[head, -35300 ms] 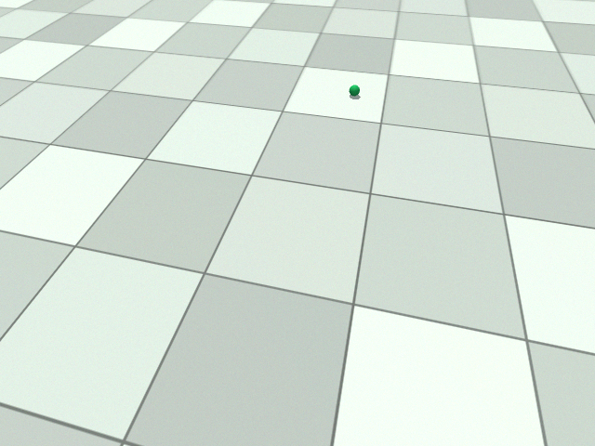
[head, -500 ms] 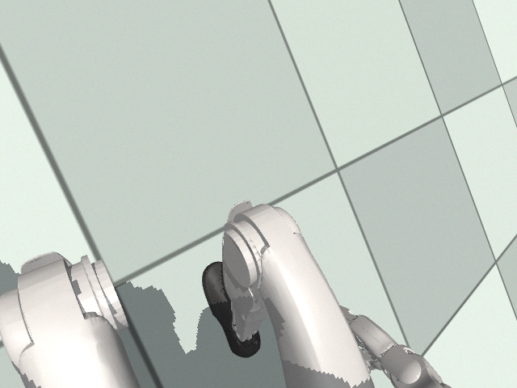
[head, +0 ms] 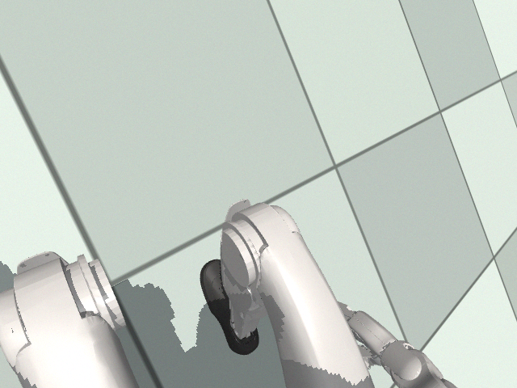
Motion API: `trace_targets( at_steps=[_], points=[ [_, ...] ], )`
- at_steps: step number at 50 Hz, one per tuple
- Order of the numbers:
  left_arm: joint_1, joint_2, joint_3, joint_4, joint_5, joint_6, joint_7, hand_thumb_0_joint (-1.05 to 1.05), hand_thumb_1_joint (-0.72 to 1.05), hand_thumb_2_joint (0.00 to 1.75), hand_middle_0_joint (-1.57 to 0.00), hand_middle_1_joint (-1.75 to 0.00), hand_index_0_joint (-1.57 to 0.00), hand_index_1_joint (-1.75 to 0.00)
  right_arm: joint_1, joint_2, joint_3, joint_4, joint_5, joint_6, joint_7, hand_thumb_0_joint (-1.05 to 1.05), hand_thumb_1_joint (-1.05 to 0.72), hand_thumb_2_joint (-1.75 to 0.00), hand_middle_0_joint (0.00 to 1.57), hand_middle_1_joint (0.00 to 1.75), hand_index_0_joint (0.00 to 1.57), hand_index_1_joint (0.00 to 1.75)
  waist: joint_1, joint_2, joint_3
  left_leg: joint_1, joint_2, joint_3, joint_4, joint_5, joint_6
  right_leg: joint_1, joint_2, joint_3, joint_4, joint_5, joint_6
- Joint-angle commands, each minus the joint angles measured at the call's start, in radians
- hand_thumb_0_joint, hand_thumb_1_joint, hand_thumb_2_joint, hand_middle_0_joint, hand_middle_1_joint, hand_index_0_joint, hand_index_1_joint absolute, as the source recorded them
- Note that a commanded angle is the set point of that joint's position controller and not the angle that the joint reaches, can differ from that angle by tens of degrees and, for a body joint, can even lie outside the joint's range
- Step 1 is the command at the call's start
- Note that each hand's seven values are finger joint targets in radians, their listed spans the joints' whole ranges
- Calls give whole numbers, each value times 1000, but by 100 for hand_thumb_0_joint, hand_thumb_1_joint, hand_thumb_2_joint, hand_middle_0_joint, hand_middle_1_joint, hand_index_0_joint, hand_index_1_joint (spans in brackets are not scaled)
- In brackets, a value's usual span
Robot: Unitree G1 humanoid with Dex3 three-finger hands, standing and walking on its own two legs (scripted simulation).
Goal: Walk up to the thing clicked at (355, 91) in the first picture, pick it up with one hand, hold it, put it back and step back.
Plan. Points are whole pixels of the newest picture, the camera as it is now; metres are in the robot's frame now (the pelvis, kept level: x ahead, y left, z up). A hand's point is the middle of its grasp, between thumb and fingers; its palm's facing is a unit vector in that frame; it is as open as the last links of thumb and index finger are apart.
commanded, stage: open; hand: left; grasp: from above
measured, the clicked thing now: out of the picture +0.43 +0.41 -0.27
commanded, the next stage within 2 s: withdraw in 0.48 s
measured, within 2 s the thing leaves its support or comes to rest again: neither
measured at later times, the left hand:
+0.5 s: hand out of the picture +0.41 +0.39 -0.24, palm faces -0.42 -0.18 -0.89, open 13.8 cm
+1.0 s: hand out of the picture +0.43 +0.44 -0.11, palm faces -0.32 -0.08 -0.94, open 14.1 cm
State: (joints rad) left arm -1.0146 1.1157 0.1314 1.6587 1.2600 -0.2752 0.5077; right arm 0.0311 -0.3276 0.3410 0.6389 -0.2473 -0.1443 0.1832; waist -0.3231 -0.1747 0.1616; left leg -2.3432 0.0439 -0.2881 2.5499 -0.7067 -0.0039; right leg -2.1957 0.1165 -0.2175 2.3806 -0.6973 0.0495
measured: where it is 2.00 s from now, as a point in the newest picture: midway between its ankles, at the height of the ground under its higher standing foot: (179, 351)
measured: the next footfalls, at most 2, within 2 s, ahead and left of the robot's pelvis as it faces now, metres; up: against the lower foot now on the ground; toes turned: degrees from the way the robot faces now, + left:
none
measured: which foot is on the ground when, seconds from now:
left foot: down 0.00-1.00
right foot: down 0.00-1.00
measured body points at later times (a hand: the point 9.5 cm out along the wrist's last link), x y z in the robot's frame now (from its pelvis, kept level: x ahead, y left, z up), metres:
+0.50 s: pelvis +0.00 +0.00 +0.00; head +0.26 +0.16 +0.33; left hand +0.43 +0.40 -0.19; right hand +0.10 -0.25 -0.06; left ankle +0.06 +0.13 -0.27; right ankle +0.11 -0.11 -0.27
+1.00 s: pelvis +0.00 +0.00 +0.02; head +0.22 +0.13 +0.39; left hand +0.44 +0.44 -0.06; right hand +0.13 -0.24 -0.07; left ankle +0.06 +0.13 -0.27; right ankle +0.11 -0.11 -0.27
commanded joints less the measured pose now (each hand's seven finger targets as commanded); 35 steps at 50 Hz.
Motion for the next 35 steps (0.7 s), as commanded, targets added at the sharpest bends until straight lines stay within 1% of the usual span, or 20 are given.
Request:
trace_targets(
  at_steps=[1,2,3,4,5,6,9,13,16,17,19,23,24,26,27,28,29,32,33,35],
  points=[
    [-206,273,16,-91,-11,-15,38,0,-35,83,-19,-92,-21,-90,166,-328,-102,-1,3,-4,-19,0,-89,-90,20,30,20,30,-35,546,-611,491,37,100,-251,219,14,308,25,-70,-205,273,-66],
    [-256,261,-5,-152,-13,-26,37,0,-38,85,-16,-94,-18,-92,167,-320,-94,9,1,-3,-17,0,-89,-90,20,30,20,30,-35,565,-636,509,38,101,-248,234,14,315,26,-70,-209,286,-65],
    [-229,281,19,-104,-12,-25,44,0,-38,85,-16,-95,-18,-93,163,-326,-92,2,-2,-2,-20,0,-89,-90,20,30,20,30,-35,564,-634,502,37,100,-252,226,14,323,27,-72,-210,282,-65],
    [-202,270,8,-70,-6,-22,44,0,-40,86,-15,-97,-17,-94,158,-325,-95,1,2,-3,-21,0,-89,-90,20,30,20,30,-33,546,-612,487,40,98,-250,211,15,311,28,-69,-209,269,-66],
    [-234,267,2,-124,-15,-32,45,0,-42,88,-13,-98,-15,-96,161,-324,-92,6,-1,-2,-21,0,-89,-90,20,30,20,30,-31,547,-627,493,39,99,-250,215,15,312,28,-75,-213,272,-64],
    [-239,268,-1,-120,-8,-31,47,0,-44,90,-11,-100,-13,-98,165,-320,-92,14,3,-2,-20,0,-89,-90,20,30,20,30,-26,568,-627,505,38,97,-255,217,11,306,25,-71,-204,273,-69],
    [-207,269,0,-85,3,-22,48,0,-47,92,-9,-103,-10,-101,158,-330,-95,4,-2,-6,-20,0,-89,-90,20,30,20,30,-31,579,-621,540,42,86,-260,237,7,284,25,-81,-192,276,-70],
    [-244,270,2,-127,-5,-20,56,0,-49,95,-7,-104,-9,-102,155,-329,-98,7,3,-7,-18,0,-89,-90,20,30,20,30,-22,608,-616,540,41,80,-278,221,-1,264,21,-86,-186,266,-72],
    [-221,266,-4,-89,6,-11,57,0,-50,95,-6,-104,-8,-103,151,-330,-96,-3,1,-12,-15,0,-89,-90,20,30,20,30,-34,598,-605,528,41,84,-274,217,1,265,23,-84,-186,263,-73],
    [-246,252,-15,-116,0,-10,54,0,-49,94,-6,-105,-8,-103,163,-327,-99,7,5,-12,-13,0,-89,-90,20,30,20,30,-32,595,-595,521,38,85,-279,211,1,255,22,-82,-185,262,-73],
    [-246,275,7,-131,-5,-7,56,0,-48,94,-7,-104,-8,-102,159,-329,-99,6,1,-12,-15,0,-88,-90,20,30,20,30,-21,614,-636,541,39,89,-272,232,1,278,22,-81,-192,279,-70],
    [-217,268,2,-96,-8,-5,60,0,-48,93,-6,-105,-8,-103,173,-320,-86,11,-5,-7,-15,0,-88,-90,20,30,20,30,-27,568,-635,490,37,105,-250,245,14,331,29,-68,-210,303,-65],
    [-217,257,-7,-95,-11,-4,55,0,-48,94,-6,-105,-8,-103,169,-319,-90,9,-1,-8,-14,0,-89,-90,20,30,20,30,-26,563,-624,487,37,103,-252,233,13,317,28,-67,-206,290,-68],
    [-224,270,10,-104,-21,-6,55,0,-48,94,-6,-105,-8,-102,170,-325,-88,7,-6,-6,-16,0,-88,-89,20,30,20,30,-27,566,-640,499,37,95,-263,239,10,316,26,-79,-205,292,-66],
    [-226,265,1,-106,-25,-9,50,0,-48,93,-6,-105,-8,-102,165,-326,-89,10,-3,-6,-17,0,-88,-89,20,30,20,30,-26,580,-634,514,38,88,-272,234,6,298,23,-83,-195,282,-69],
    [-214,257,-12,-86,-12,-5,43,0,-49,94,-6,-105,-8,-103,160,-325,-92,5,0,-8,-15,0,-89,-90,20,30,20,30,-30,587,-618,526,41,85,-269,231,5,280,24,-78,-190,273,-72],
    [-244,269,1,-119,-20,-9,44,0,-48,94,-6,-105,-8,-103,166,-330,-92,7,-4,-7,-17,0,-88,-89,20,30,20,30,-34,580,-628,524,39,80,-276,226,5,282,24,-87,-195,271,-69],
    [-251,326,29,-169,-5,-13,38,0,-50,97,-6,-102,-8,-100,158,-333,-97,-10,0,-5,-21,0,-90,-90,20,30,20,30,-11,617,-674,544,38,94,-269,232,5,316,22,-72,-198,277,-71],
    [-285,317,15,-227,-3,-17,30,0,-51,98,-6,-102,-8,-100,160,-319,-96,-5,4,-5,-20,0,-90,-90,20,30,20,30,-5,635,-690,545,38,100,-263,239,5,314,21,-63,-195,287,-74],
    [-237,352,55,-286,2,-14,23,0,-51,97,-6,-101,-8,-100,155,-318,-106,-7,5,4,-21,0,-90,-90,20,30,20,30,28,695,-752,590,36,109,-278,272,-2,336,20,-62,-192,302,-76]
  ],
)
